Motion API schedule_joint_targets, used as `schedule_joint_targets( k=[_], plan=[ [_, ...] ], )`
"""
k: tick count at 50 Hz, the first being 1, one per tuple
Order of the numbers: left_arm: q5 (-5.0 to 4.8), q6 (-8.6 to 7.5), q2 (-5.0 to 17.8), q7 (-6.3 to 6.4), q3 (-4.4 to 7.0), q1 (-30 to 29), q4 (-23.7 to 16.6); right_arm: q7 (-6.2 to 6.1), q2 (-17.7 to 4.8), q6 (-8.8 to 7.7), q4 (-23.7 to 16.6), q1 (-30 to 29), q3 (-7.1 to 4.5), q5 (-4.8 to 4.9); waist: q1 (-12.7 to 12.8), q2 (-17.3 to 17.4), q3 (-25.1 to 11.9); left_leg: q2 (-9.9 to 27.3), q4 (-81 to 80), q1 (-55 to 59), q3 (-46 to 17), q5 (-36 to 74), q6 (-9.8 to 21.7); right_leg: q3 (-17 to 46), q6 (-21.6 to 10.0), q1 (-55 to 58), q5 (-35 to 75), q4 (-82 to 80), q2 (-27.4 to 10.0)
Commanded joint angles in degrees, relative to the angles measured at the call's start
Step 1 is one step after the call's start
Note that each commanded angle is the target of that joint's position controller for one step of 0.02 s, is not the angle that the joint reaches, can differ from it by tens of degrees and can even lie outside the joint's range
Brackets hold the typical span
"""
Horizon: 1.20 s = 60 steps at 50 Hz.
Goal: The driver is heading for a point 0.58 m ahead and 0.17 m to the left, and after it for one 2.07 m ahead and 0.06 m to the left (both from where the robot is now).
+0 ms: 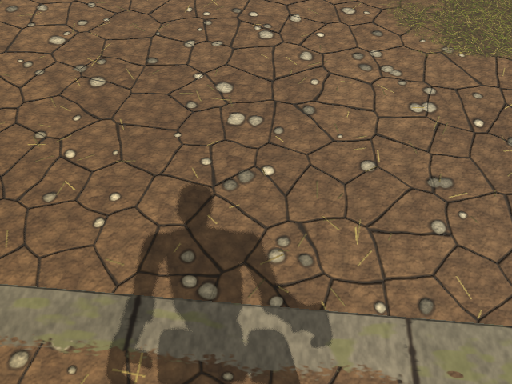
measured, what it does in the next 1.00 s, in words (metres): walks ahead, turning left: right foot, then left foot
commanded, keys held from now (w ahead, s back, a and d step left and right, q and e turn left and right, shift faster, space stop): w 0.32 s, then w+q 0.68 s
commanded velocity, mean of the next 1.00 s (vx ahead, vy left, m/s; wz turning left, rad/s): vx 0.50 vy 0.00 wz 0.27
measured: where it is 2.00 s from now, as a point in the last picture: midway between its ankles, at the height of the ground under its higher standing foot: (193, 189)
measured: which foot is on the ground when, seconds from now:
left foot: down 0.00-0.44, up 0.46-0.96, down 0.98-1.00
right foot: up 0.00-0.40, down 0.42-1.00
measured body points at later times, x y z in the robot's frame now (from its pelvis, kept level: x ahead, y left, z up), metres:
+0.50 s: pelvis +0.27 -0.06 -0.01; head +0.31 -0.06 +0.44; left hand +0.45 +0.20 -0.11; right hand +0.26 -0.32 -0.16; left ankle +0.10 +0.08 -0.67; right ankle +0.37 -0.15 -0.74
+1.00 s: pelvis +0.53 +0.02 -0.02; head +0.56 +0.04 +0.43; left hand +0.45 +0.28 -0.16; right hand +0.79 -0.16 -0.12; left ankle +0.61 +0.13 -0.74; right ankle +0.38 -0.16 -0.72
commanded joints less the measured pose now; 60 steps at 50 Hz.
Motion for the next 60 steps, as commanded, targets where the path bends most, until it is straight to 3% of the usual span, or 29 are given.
schedule_joint_targets(
  k=[1, 5, 11, 15, 18, 20, 21, 22, 23, 24, 25, 26, 27, 29, 33, 37, 41, 44, 47, 48, 49, 50, 51, 52, 53, 54, 55, 57, 60],
  plan=[
    [0.39, 0.40, 3.5, 0.59, 1.46, 2.0, -3.1, 0.22, -4.5, -0.89, -1.4, 1.6, -0.73, -0.54, 0.9, 6.1, -3.7, 14.9, -17.4, 9.5, -17.4, 4.2, 9.6, 2.7, -0.3, -9.5, 5.2, -1.4, -5.9],
    [1.07, 1.36, 3.5, 0.94, 1.86, -3.9, -5.4, -1.05, -7.5, -0.98, 0.7, 5.6, -1.41, -0.37, 0.4, 4.4, -0.4, 14.6, -20.3, 9.5, -13.0, 9.6, 10.4, 2.0, 1.8, -15.7, 13.7, -11.0, -6.7],
    [0.81, 0.68, 1.8, -0.14, 1.17, -15.5, -8.5, -2.17, -8.2, -0.14, 2.8, 11.0, -1.30, 0.43, -3.1, 4.7, 1.6, 12.5, -20.7, 13.6, -7.8, 9.6, 7.6, -0.7, 2.3, -15.4, 27.2, -29.8, -4.0],
    [0.29, 0.23, 1.9, -1.40, 0.66, -21.7, -10.9, -2.29, -8.6, 0.77, 4.9, 14.8, -1.56, 0.74, -5.0, 4.8, 3.6, 15.1, -18.1, 20.8, -8.0, 9.8, 7.6, -1.2, 1.6, -16.9, 24.3, -35.8, -2.8],
    [0.19, -0.52, 3.2, -2.30, 0.91, -22.2, -12.1, -2.60, -9.2, 1.57, 5.6, 15.1, -2.00, 1.11, -3.6, 5.6, 3.5, 17.2, -13.8, 24.0, -10.0, 14.6, 6.7, -0.9, -0.1, -13.7, 18.4, -39.1, -1.6],
    [0.35, -1.05, 5.9, -2.17, 2.25, -14.1, -10.2, -2.66, -10.2, 2.01, 4.9, 12.4, -2.25, 1.28, 1.5, 6.8, -1.0, 15.6, -5.7, 22.5, -9.6, 27.9, 5.3, -3.1, -1.7, -0.5, 16.5, -41.5, 1.5],
    [0.62, -1.20, 9.0, -1.65, 3.79, -3.9, -7.2, -2.58, -8.7, 2.07, 4.2, 11.4, -1.69, 0.97, 5.9, 5.7, -7.5, 12.1, 5.4, 17.2, -7.5, 30.1, 3.6, -2.6, -3.4, 14.6, 18.1, -40.7, 1.1],
    [1.59, -1.11, 14.0, -0.89, 5.00, 7.0, -5.5, -2.48, -6.1, 1.89, 2.4, 11.6, -0.58, -0.24, 8.9, -1.9, -17.5, 7.3, 24.7, 4.1, -4.5, 11.8, 1.2, 10.6, -7.1, 33.4, 18.4, -39.3, -11.3],
    [1.82, -0.79, 15.7, -1.30, 5.11, 8.4, -4.4, -2.11, 1.3, 0.75, 2.8, 19.3, 1.25, 0.94, 4.8, -17.3, -24.7, -1.4, 41.7, -15.9, -6.2, -24.2, -1.3, 35.5, -14.5, 48.7, 8.2, -47.0, -22.8],
    [1.59, -0.86, 9.5, -1.23, 3.56, 6.9, -5.2, -2.14, -6.1, 0.00, 3.5, 15.6, -0.54, 2.39, 6.6, -9.8, -20.6, 1.7, 48.0, -20.6, -12.7, -24.2, -0.7, 34.9, -12.0, 44.3, 3.1, -49.8, -20.8],
    [1.38, -1.00, 7.1, -1.00, 2.75, 2.0, -6.0, -2.22, -8.4, -0.27, 1.9, 10.8, -1.33, 3.13, 5.7, -7.3, -12.6, 4.4, 48.6, -23.2, -11.3, -18.7, -0.1, 25.7, -9.3, 36.5, 5.2, -50.9, -19.3],
    [1.46, -1.11, 5.8, -1.07, 2.19, -2.5, -6.6, -2.63, -7.6, -0.05, 1.6, 8.7, -1.42, 2.85, 3.7, -2.9, -8.6, 7.1, 46.6, -20.7, -10.2, -13.6, -0.3, 19.4, -8.0, 28.2, 9.4, -52.9, -17.2],
    [1.63, -1.22, 4.2, -1.21, 1.85, -5.2, -6.6, -2.89, -6.7, 0.50, 1.7, 7.9, -1.86, 2.14, 2.2, -2.4, -5.3, 8.7, 43.8, -18.5, -10.1, -10.3, -0.4, 14.0, -7.2, 22.1, 11.9, -55.3, -15.1],
    [2.30, -1.50, 3.0, -1.20, 1.68, -6.6, -5.8, -2.66, -4.0, 2.09, 2.0, 10.1, -2.01, 2.25, -0.2, -4.2, -3.5, 10.3, 41.4, -13.8, -10.1, -7.1, -0.4, 7.3, -6.7, 16.2, 14.5, -58.6, -13.0],
    [2.54, -1.73, 5.3, -0.10, 2.51, -5.2, -4.2, -2.70, -3.1, 3.85, -0.3, 6.3, -2.47, 1.76, -0.9, -1.9, 0.1, 10.6, 36.5, -19.3, -10.8, -0.3, -1.3, -0.6, -7.5, 15.1, 21.0, -61.1, -13.0],
    [2.51, -1.14, 6.6, 0.91, 2.85, -3.9, -3.6, -1.58, -2.8, 3.51, -2.6, 0.7, -2.37, 1.24, 0.1, -1.4, 1.6, 9.8, 24.7, -21.0, -9.0, 9.2, -2.0, -7.0, -6.5, 17.5, 23.0, -61.8, -12.1],
    [1.74, -0.22, 8.0, 1.52, 3.35, -0.3, -2.5, -0.08, -1.8, 3.36, -6.1, -7.5, -1.51, 1.01, 3.1, -0.1, 4.3, 9.2, 16.0, -22.0, -4.5, 10.9, -1.2, -11.1, -6.0, 22.6, 24.2, -61.2, -13.5],
    [0.90, 0.89, 9.0, 1.48, 3.86, 1.3, -1.9, 0.98, -2.0, 3.48, -8.7, -10.8, -1.35, 1.24, 3.5, -0.7, 5.0, 8.2, 12.5, -22.4, -1.9, 5.7, 0.2, -13.0, -5.3, 28.3, 29.2, -57.8, -15.1],
    [0.10, 1.87, 11.5, 1.66, 4.56, -1.0, -2.8, 1.47, -4.8, 3.79, -9.6, -6.9, -2.65, 1.41, -0.5, -3.6, 0.6, 3.1, 11.7, -11.9, 3.1, -2.7, 3.2, -15.4, -3.5, 30.0, 54.5, -47.2, -15.2],
    [-0.14, 2.33, 12.2, 1.69, 4.67, -2.2, -3.1, 1.39, -6.9, 3.84, -8.5, -0.8, -3.81, 1.65, -4.2, -3.9, -2.8, 0.4, 10.3, -3.7, 4.6, -3.7, 4.7, -16.3, -2.6, 28.8, 61.2, -38.2, -14.2],
    [-0.27, 2.52, 11.9, 1.66, 4.39, -3.1, -3.6, 0.73, -10.4, 3.87, -5.9, 8.7, -5.85, 1.78, -9.1, -2.3, -7.8, -2.2, 5.9, 10.8, 3.9, 0.0, 7.0, -17.3, -0.4, 23.0, 57.6, -25.1, -11.7],
    [1.64, 1.96, 8.4, 1.58, 3.20, -2.3, -5.2, -0.62, -16.6, 4.31, -4.4, 15.6, -7.69, 1.68, -9.9, 8.0, -12.1, 8.2, 4.1, 26.9, -13.3, 1.0, 10.7, -17.2, 2.6, 6.4, 28.1, -5.6, -8.0],
    [1.83, -0.27, 1.9, 0.91, 1.27, 0.7, -8.5, -0.45, -20.1, 3.46, -6.3, 12.0, -7.58, 1.43, -3.1, 17.6, -18.7, 20.3, -6.8, 40.7, -48.5, -10.0, 22.0, -6.1, 5.3, -15.1, -13.1, 12.1, 5.1],
    [-0.60, -2.66, 6.7, 0.06, 2.02, -6.0, -9.7, 0.10, -15.1, 2.71, -6.7, 13.7, -5.93, 0.79, -6.9, 9.5, -19.5, 21.0, -12.0, 41.1, -50.0, -10.6, 19.9, 3.8, 3.5, -21.3, -11.6, 14.8, 2.9],
    [-1.91, -3.61, 7.2, -0.28, 2.12, -8.9, -10.7, 0.09, -11.9, 1.99, -6.5, 12.0, -5.09, 0.60, -6.1, 7.7, -12.7, 19.4, -11.1, 36.1, -41.0, -6.8, 17.4, 3.1, 1.8, -24.5, -6.9, 12.4, 0.4],
    [-0.84, -3.83, 6.9, 0.13, 2.17, -8.8, -9.8, 0.14, -9.7, 1.52, -7.3, 7.7, -4.41, 0.96, -3.3, 2.3, -8.0, 16.5, -10.7, 26.8, -33.3, -0.6, 15.0, 3.2, 1.3, -21.4, -2.1, 6.9, -2.5],
    [0.77, -3.34, 7.8, 0.59, 2.85, -8.4, -9.1, -0.03, -7.5, 1.38, -8.3, 3.8, -3.72, 0.90, -1.1, 2.0, -6.3, 14.1, -11.1, 19.7, -27.8, 4.3, 13.3, 3.2, 1.5, -16.8, 0.6, 1.7, -4.3],
    [1.13, -1.56, 7.7, 0.40, 3.24, -6.0, -8.6, -0.64, -6.5, 1.20, -9.3, 1.8, -3.11, 0.30, 1.3, 3.0, -5.6, 12.7, -13.3, 13.3, -23.8, 10.2, 12.8, 2.9, 2.6, -11.4, 3.6, -2.8, -5.7],
    [1.64, 0.05, 5.4, 0.38, 2.56, -8.0, -8.5, -1.66, -8.0, 0.59, -7.7, 5.1, -3.16, 0.21, 0.5, 3.5, -3.5, 11.7, -15.6, 10.9, -16.8, 19.4, 12.0, 0.8, 4.3, -12.9, 10.8, -10.3, -6.0]
  ],
)
Keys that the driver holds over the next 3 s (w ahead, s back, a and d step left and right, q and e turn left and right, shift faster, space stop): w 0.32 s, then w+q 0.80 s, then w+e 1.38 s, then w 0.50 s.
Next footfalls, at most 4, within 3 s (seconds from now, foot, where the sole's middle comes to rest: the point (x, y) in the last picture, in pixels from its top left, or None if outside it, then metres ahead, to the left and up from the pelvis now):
0.42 right None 0.41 -0.16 -0.77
0.98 left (207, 319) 0.65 0.14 -0.77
1.56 right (230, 207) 1.03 0.10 -0.77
2.02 left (158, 156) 1.25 0.35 -0.77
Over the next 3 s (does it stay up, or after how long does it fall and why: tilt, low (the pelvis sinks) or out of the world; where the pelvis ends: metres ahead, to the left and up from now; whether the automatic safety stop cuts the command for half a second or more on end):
stays up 1.61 0.11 0.00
